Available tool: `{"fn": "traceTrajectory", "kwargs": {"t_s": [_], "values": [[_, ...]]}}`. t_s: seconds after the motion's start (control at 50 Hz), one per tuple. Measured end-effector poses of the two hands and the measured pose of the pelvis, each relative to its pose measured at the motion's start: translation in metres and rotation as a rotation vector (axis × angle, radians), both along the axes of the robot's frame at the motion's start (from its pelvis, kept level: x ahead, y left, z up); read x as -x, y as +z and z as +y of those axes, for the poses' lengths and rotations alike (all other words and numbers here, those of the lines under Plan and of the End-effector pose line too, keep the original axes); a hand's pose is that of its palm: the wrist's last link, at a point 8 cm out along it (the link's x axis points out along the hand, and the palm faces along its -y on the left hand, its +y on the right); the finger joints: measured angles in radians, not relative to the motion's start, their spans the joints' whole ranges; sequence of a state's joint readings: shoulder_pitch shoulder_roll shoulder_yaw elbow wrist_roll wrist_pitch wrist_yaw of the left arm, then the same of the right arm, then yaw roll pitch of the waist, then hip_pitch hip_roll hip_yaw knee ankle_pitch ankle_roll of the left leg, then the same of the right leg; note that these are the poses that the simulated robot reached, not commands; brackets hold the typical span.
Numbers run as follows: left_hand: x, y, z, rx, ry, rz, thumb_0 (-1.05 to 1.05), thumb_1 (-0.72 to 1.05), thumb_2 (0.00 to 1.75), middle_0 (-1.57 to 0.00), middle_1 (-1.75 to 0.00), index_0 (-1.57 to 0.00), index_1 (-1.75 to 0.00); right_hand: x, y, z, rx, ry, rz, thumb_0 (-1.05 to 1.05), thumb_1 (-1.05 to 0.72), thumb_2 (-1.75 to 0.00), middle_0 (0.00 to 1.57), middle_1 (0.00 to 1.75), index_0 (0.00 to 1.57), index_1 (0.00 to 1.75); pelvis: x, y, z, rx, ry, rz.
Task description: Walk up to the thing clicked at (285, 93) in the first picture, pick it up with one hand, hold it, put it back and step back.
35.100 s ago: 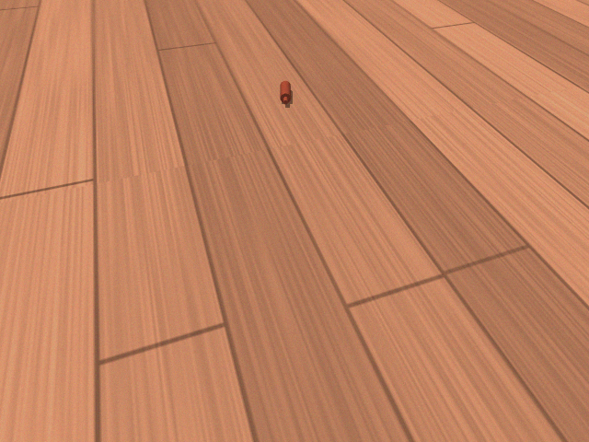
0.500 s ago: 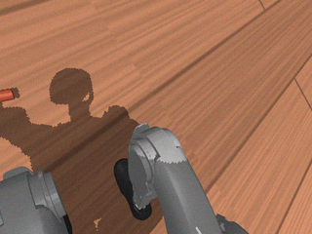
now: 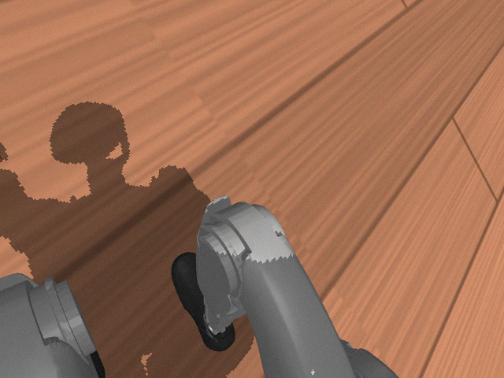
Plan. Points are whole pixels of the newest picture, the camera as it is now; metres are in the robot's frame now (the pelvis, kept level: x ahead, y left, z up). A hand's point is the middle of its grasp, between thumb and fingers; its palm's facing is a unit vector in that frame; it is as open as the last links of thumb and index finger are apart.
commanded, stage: rest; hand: left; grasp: from above
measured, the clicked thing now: out of the picture +0.48 +0.27 -0.27
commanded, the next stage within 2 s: open in 0.18 s
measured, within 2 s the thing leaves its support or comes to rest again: rests again in 0.46 s
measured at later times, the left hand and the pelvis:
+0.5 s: hand out of the picture +0.47 +0.28 -0.25, palm faces -0.47 -0.10 -0.88, open 9.4 cm; pelvis +0.00 +0.00 +0.00, yaw -1 degrees
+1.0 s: hand out of the picture +0.47 +0.29 -0.25, palm faces -0.46 -0.10 -0.88, open 12.3 cm; pelvis +0.00 +0.00 +0.01, yaw -1 degrees
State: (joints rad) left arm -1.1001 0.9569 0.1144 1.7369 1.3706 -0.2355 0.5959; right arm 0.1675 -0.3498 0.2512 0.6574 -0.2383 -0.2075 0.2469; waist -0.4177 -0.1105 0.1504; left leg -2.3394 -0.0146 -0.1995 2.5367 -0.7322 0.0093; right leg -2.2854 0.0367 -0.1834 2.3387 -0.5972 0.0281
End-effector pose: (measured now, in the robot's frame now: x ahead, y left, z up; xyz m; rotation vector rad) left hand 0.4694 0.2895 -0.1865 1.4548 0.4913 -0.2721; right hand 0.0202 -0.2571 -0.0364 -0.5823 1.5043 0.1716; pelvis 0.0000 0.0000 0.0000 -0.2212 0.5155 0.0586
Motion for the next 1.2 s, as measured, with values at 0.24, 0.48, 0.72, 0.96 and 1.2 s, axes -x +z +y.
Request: {"fn": "traceTrajectory", "kwargs": {"t_s": [0.24,0.48,0.72,0.96,1.2], "values": [[-0.002,-0.001,-0.001,-0.006,0.010,-0.004,0.00,0.15,0.26,-0.83,-0.30,-0.84,-0.29,0.002,0.003,0.002,-0.012,0.015,-0.005,0.00,-0.91,-0.90,0.20,0.30,0.20,0.30,0.002,0.000,0.001,0.007,-0.006,-0.011],[-0.003,-0.002,-0.001,-0.008,-0.002,0.003,0.00,0.16,0.34,-0.76,-0.35,-0.77,-0.35,0.003,0.006,0.008,-0.026,0.034,-0.012,0.00,-0.91,-0.90,0.20,0.30,0.20,0.30,0.004,0.001,0.001,0.012,-0.008,-0.022],[-0.007,-0.002,-0.002,-0.014,0.004,-0.014,0.00,0.00,0.57,-0.55,-0.53,-0.54,-0.54,0.004,0.009,0.010,-0.015,0.034,-0.016,0.00,-0.91,-0.90,0.20,0.30,0.20,0.30,0.005,0.002,0.002,0.021,-0.013,-0.021],[-0.005,-0.003,0.001,-0.013,0.013,-0.004,0.00,-0.18,0.72,-0.39,-0.68,-0.38,-0.69,0.003,0.012,0.010,-0.011,0.031,-0.010,0.00,-0.90,-0.90,0.20,0.30,0.20,0.30,0.004,0.005,0.003,0.023,-0.010,-0.015],[-0.006,-0.004,0.000,-0.010,-0.004,-0.009,0.00,-0.28,0.83,-0.29,-0.80,-0.28,-0.80,0.003,0.014,0.011,-0.011,0.042,-0.010,0.00,-0.90,-0.90,0.20,0.30,0.20,0.30,0.006,0.006,0.002,0.023,-0.011,-0.020]]}}
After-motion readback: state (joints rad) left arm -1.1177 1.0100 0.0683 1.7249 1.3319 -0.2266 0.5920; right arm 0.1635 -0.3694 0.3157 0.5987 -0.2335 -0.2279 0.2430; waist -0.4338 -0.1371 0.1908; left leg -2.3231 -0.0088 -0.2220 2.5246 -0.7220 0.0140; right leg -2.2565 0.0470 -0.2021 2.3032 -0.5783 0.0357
